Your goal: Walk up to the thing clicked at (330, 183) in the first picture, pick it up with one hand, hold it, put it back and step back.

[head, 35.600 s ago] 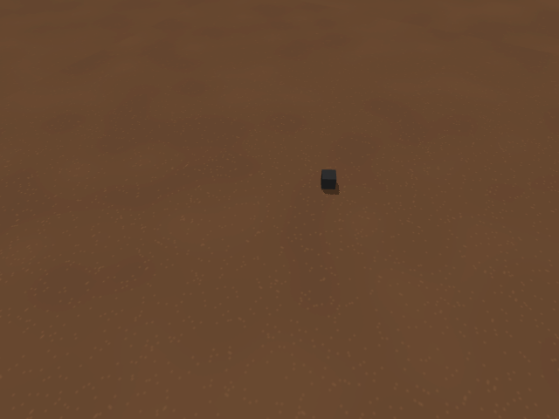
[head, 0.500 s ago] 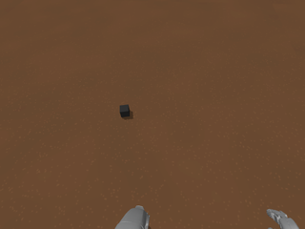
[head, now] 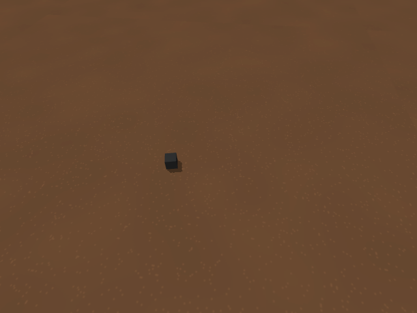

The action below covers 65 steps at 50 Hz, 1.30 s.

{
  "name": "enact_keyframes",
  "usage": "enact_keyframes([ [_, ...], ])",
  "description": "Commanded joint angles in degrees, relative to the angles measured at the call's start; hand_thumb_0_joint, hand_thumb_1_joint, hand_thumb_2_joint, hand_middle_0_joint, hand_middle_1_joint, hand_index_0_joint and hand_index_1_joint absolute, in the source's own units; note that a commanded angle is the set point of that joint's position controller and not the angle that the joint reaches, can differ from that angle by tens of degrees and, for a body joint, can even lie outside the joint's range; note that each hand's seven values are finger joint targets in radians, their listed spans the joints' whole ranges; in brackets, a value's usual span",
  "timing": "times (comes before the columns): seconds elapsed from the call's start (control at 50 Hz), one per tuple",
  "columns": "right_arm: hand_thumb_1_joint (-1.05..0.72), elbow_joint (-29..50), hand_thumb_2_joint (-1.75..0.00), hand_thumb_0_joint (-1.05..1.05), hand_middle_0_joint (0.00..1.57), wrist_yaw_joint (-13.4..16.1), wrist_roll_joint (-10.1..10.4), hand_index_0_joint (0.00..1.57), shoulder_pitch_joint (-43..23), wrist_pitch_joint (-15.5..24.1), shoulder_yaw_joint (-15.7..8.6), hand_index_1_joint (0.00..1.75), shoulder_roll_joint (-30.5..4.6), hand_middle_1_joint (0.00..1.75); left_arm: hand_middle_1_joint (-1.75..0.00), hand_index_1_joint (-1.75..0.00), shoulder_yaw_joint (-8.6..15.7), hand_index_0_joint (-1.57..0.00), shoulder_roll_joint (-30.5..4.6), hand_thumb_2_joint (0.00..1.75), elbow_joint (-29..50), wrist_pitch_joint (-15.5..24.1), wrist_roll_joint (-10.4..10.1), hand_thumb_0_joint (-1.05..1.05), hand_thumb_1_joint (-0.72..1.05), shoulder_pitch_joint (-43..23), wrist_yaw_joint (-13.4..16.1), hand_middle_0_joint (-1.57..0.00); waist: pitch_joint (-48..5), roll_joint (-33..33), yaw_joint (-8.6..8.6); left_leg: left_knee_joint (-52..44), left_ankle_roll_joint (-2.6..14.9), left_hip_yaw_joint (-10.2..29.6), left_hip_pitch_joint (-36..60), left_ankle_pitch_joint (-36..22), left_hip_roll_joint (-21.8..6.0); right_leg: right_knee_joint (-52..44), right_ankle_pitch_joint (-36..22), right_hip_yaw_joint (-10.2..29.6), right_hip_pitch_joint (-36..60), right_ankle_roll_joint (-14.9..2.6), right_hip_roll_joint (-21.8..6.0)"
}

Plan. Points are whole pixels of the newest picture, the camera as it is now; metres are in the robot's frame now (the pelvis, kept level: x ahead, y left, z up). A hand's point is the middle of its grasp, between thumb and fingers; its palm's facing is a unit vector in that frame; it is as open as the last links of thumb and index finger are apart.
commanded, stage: step back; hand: left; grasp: from above
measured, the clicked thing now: (171, 161) +1.07 +0.27 -0.73
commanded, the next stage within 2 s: stand in 0.56 s
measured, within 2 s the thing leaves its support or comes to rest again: neither
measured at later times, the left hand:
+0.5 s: hand out of the picture +0.11 +0.28 -0.15, palm faces +0.02 -0.93 -0.36, open 7.4 cm
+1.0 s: hand out of the picture +0.14 +0.27 -0.14, palm faces -0.03 -0.94 -0.34, open 7.4 cm
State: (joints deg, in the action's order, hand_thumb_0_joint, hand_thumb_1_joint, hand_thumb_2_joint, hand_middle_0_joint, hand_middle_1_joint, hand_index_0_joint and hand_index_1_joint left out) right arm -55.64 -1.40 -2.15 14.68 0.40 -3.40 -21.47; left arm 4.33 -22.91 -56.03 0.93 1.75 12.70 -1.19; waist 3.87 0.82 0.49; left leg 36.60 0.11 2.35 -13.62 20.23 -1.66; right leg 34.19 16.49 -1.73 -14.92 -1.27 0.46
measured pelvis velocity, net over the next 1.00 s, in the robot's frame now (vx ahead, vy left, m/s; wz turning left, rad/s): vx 0.05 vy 0.02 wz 0.00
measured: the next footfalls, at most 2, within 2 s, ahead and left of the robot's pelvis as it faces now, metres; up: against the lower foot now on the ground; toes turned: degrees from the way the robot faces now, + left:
left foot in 0.26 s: +0.12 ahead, +0.14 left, +0.00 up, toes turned +2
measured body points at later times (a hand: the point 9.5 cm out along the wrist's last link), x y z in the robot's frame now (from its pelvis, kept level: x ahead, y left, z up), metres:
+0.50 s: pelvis +0.04 +0.02 +0.00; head +0.07 +0.03 +0.45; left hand +0.11 +0.33 -0.13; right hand +0.17 -0.27 -0.12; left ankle +0.08 +0.14 -0.73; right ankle +0.03 -0.11 -0.73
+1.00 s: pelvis +0.05 +0.02 +0.02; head +0.07 +0.02 +0.47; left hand +0.14 +0.32 -0.11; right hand +0.13 -0.28 -0.11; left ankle +0.08 +0.14 -0.73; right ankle +0.03 -0.11 -0.73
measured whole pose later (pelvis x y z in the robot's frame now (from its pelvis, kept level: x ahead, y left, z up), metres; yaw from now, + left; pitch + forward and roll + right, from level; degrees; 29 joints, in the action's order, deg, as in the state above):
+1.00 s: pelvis +0.05 +0.02 +0.02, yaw +0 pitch -2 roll +0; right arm -66.6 -1.1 -0.6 4.6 1.1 -0.8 -19.9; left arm -0.1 -20.5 -65.5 1.2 0.2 4.9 -0.3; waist 3.4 -0.4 0.3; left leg 19.0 -0.5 -1.7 -9.2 7.8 -1.1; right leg 18.8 12.9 0.2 -3.9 1.2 -1.3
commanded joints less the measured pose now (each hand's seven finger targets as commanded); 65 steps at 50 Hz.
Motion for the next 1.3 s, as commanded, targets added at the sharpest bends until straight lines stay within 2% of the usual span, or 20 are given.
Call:
enact_keyframes([
  [0.0, -0.90, 6.18, -0.90, 0.00, 0.20, 2.31, 0.35, 0.20, -6.64, 0.76, -2.35, 0.30, -11.59, 0.30, -0.30, -0.30, 4.94, -0.20, -19.41, 0.90, 4.33, 2.54, 0.96, 0.00, 0.90, 1.57, 1.57, -0.20, 3.01, -8.47, -4.93, 19.02, 0.59, 5.85, -20.93, 13.40, 2.32, -23.15, 23.45, 37.94, 3.64, -13.37, -25.55],
  [0.02, -0.90, 4.90, -0.90, 0.00, 0.20, 2.18, 0.82, 0.20, -3.84, 1.07, -2.76, 0.30, -13.20, 0.30, -0.30, -0.30, 4.57, -0.20, -17.00, 0.90, 5.06, 2.72, 0.05, 0.00, 0.90, 0.06, 1.50, -0.20, 4.20, -4.07, -3.12, 20.54, 0.70, 6.52, -21.06, 10.01, 1.21, -21.65, 18.16, 33.37, 4.60, -13.77, -23.10],
  [0.08, -0.90, 2.35, -0.90, 0.00, 0.20, 1.71, 1.07, 0.20, -0.34, 1.51, -2.08, 0.30, -10.82, 0.30, -0.30, -0.30, 3.45, -0.20, -13.63, 0.90, 5.16, 3.51, -0.25, 0.00, 0.90, -2.52, 1.77, -0.20, 0.66, -5.33, -1.64, 15.75, 0.31, 5.69, -14.53, 4.18, 0.47, -16.59, -2.04, 18.21, 4.23, -9.11, -16.41],
  [0.16, -0.90, 2.12, -0.90, 0.00, 0.20, 1.34, 0.83, 0.20, -2.59, 1.51, -1.75, 0.30, -9.03, 0.30, -0.30, -0.30, 2.25, -0.20, -13.03, 0.90, 5.10, 2.89, -0.47, 0.00, 0.90, -4.25, 1.71, -0.20, -1.73, -9.43, -1.56, 1.73, -0.48, -2.24, -4.42, 2.04, 0.32, -10.69, -21.30, 9.51, 1.20, -8.46, -14.35],
  [0.2, -0.90, 1.20, -0.90, 0.00, 0.20, 1.66, 0.74, 0.20, -1.63, 1.77, -1.76, 0.30, -8.32, 0.30, -0.30, -0.30, 1.70, -0.20, -12.92, 0.90, 5.30, 2.10, -1.21, 0.00, 0.90, -5.27, 1.88, -0.20, -3.97, -8.59, -0.04, -7.42, 0.31, -4.81, 1.07, -8.70, 1.71, -4.06, -28.12, 6.53, 1.63, -6.18, -12.30],
  [0.22, -0.90, 0.65, -0.90, 0.00, 0.20, 1.94, 0.68, 0.20, -1.59, 1.83, -1.88, 0.30, -8.71, 0.30, -0.30, -0.30, 1.15, -0.20, -12.11, 0.90, 5.21, 1.70, -1.37, 0.00, 0.90, -4.72, 1.95, -0.20, -4.46, -6.52, 0.00, -9.76, 0.82, -3.67, 3.74, -15.30, 1.27, -1.18, -28.08, 5.53, 0.98, -4.18, -10.65],
  [0.24, -0.90, 0.68, -0.90, 0.00, 0.20, 2.28, 0.37, 0.20, -1.87, 2.02, -2.41, 0.30, -10.45, 0.30, -0.30, -0.30, 0.59, -0.20, -10.68, 0.90, 5.58, 1.47, -1.51, 0.00, 0.90, -4.17, 2.01, -0.20, -6.25, -3.54, -0.21, -9.40, 2.48, 0.71, 7.16, -23.60, -2.50, 1.25, -24.08, 4.93, -1.12, -2.53, -8.93],
  [0.26, -0.90, 1.47, -0.90, 0.00, 0.20, 2.56, 0.27, 0.20, -3.22, 2.27, -2.63, 0.30, -13.37, 0.30, -0.30, -0.30, 0.08, -0.20, -8.78, 0.90, 5.82, 0.98, -2.06, 0.00, 0.90, -3.37, 1.88, -0.20, -8.20, 2.91, -0.82, -12.20, 6.18, 10.88, 6.77, -24.61, -10.38, 4.86, -12.33, 3.86, -2.75, -0.23, -4.64],
  [0.28, -0.90, 2.25, -0.90, 0.00, 0.20, 2.41, 0.94, 0.20, -6.28, 2.11, -2.69, 0.30, -16.11, 0.30, -0.30, -0.30, 0.49, -0.20, -9.85, 0.90, 4.46, 0.28, -2.69, 0.00, 0.90, -3.25, 2.16, -0.20, -8.42, 6.13, -1.41, -13.02, 11.30, 14.37, 0.75, -21.91, -14.62, 6.49, 1.98, 1.40, 1.60, 0.19, -1.79],
  [0.3, -0.90, 1.85, -0.90, 0.00, 0.20, 2.35, 1.00, 0.20, -8.37, 1.89, -2.60, 0.30, -15.49, 0.30, -0.30, -0.30, 0.38, -0.20, -9.78, 0.90, 3.36, 0.15, -2.16, 0.00, 0.90, -3.69, 2.34, -0.20, -7.38, 5.53, -1.74, -13.38, 11.58, 14.85, -0.40, -21.71, -15.42, 4.65, 6.06, 1.72, 2.76, -0.11, -1.71],
  [0.36, -0.90, 1.64, -0.90, 0.00, 0.20, 2.38, 1.20, 0.20, -12.60, 1.19, -1.16, 0.30, -12.42, 0.30, -0.30, -0.30, 0.23, -0.20, -10.29, 0.90, 0.68, 0.90, -1.49, 0.00, 0.90, -1.52, 2.23, -0.20, -6.02, 5.79, -3.00, -10.40, 5.61, 7.35, -3.77, -16.89, -9.79, -3.96, -3.34, 4.82, 6.07, -1.22, -4.01],
  [0.4, -0.90, 0.50, -0.90, 0.00, 0.20, 2.26, 1.40, 0.20, -12.52, 1.11, -0.56, 0.30, -10.83, 0.30, -0.30, -0.30, 0.56, -0.20, -11.88, 0.90, 0.27, 1.29, -1.36, 0.00, 0.90, -4.04, 1.88, -0.20, -5.41, 3.15, -1.60, -9.39, 2.42, 3.69, -1.91, -13.46, -5.76, -7.09, -8.49, 8.75, 4.47, -2.08, -6.64],
  [0.42, -0.90, -0.18, -0.90, 0.00, 0.20, 2.21, 1.34, 0.20, -12.58, 1.15, -0.54, 0.30, -10.75, 0.30, -0.30, -0.30, 0.37, -0.20, -11.99, 0.90, 0.22, 1.36, -1.43, 0.00, 0.90, -5.08, 1.85, -0.20, -6.07, 2.36, -1.14, -9.60, 2.17, 3.12, 0.67, -13.89, -5.59, -7.47, -9.85, 9.06, 3.39, -2.27, -7.19],
  [0.52, -0.90, -2.25, -0.90, 0.00, 0.20, 1.87, 1.42, 0.20, -15.51, 1.35, -0.27, 0.30, -10.53, 0.30, -0.30, -0.30, -0.14, -0.20, -10.92, 0.90, -1.74, 1.50, -1.26, 0.00, 0.90, -6.77, 1.95, -0.20, -7.09, 0.12, -1.22, -11.77, 2.93, 2.36, 3.83, -17.77, -6.65, -10.42, -13.86, 7.37, 5.30, -1.01, -6.25],
  [0.56, -0.90, -3.40, -0.90, 0.00, 0.20, 1.32, 2.05, 0.20, -13.77, 1.60, 0.32, 0.30, -10.12, 0.30, -0.30, -0.30, -1.55, -0.20, -9.38, 0.90, -3.07, 1.67, -1.63, 0.00, 0.90, -8.41, 1.48, -0.20, -7.68, -0.29, 0.23, -14.39, 2.22, 2.88, 7.21, -17.58, -6.17, -13.87, -11.24, 8.03, 5.68, -0.28, -7.32],
  [0.66, -0.90, -4.77, -0.90, 0.00, 0.20, 1.22, 1.84, 0.20, -15.06, 1.93, 0.63, 0.30, -9.99, 0.30, -0.30, -0.30, -1.85, -0.20, -9.67, 0.90, -4.71, 1.72, -1.66, 0.00, 0.90, -9.42, 1.46, -0.20, -6.26, -0.65, -0.31, -16.94, 1.45, 2.69, 9.03, -21.00, -6.43, -16.59, -12.92, 6.93, 6.45, 0.41, -7.46],
  [0.84, -0.90, -6.35, -0.90, 0.00, 0.20, 1.31, 1.73, 0.20, -15.14, 1.98, 0.54, 0.30, -10.30, 0.30, -0.30, -0.30, -1.79, -0.20, -9.58, 0.90, -6.09, 1.54, -1.27, 0.00, 0.90, -10.35, 1.53, -0.20, -5.83, -0.35, -0.46, -20.18, 0.84, 2.09, 8.42, -16.45, -6.18, -18.92, -9.67, 6.64, 7.85, 0.54, -7.96],
  [0.92, -0.90, -6.93, -0.90, 0.00, 0.20, 1.28, 1.74, 0.20, -14.47, 2.14, 0.75, 0.30, -10.15, 0.30, -0.30, -0.30, -1.88, -0.20, -9.57, 0.90, -6.22, 1.68, -1.45, 0.00, 0.90, -9.97, 1.53, -0.20, -6.19, -0.77, -0.63, -19.79, 0.65, 1.94, 8.72, -20.89, -6.34, -18.97, -12.80, 6.36, 9.12, 0.71, -8.17],
  [1.14, -0.90, -7.63, -0.90, 0.00, 0.20, 1.44, 1.71, 0.20, -13.20, 1.81, 0.92, 0.30, -10.45, 0.30, -0.30, -0.30, -2.02, -0.20, -9.60, 0.90, -6.33, 1.16, -1.41, 0.00, 0.90, -9.41, 1.52, -0.20, -5.03, 0.00, -0.12, -21.21, 0.42, 1.88, 8.15, -14.89, -6.05, -19.88, -8.56, 6.42, 7.08, 0.55, -7.90],
  [1.28, -0.90, -7.48, -0.90, 0.00, 0.20, 1.48, 1.72, 0.20, -12.77, 1.81, 1.01, 0.30, -10.52, 0.30, -0.30, -0.30, -2.11, -0.20, -9.47, 0.90, -5.89, 1.32, -1.32, 0.00, 0.90, -9.10, 1.64, -0.20, -6.81, -0.87, -0.11, -19.86, 0.65, 1.62, 9.66, -21.66, -6.56, -19.03, -13.37, 5.91, 8.35, 0.71, -8.06],
])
